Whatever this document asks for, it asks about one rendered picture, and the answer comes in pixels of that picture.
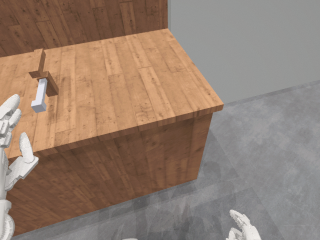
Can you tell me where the counter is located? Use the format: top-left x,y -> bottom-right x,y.
0,0 -> 224,237

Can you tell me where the right robot hand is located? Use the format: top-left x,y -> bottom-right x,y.
226,209 -> 261,240

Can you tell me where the left robot hand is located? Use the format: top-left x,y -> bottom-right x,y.
0,94 -> 39,200

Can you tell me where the robot left forearm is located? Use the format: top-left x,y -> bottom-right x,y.
0,199 -> 15,240

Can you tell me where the tap lever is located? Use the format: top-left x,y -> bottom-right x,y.
31,78 -> 48,113

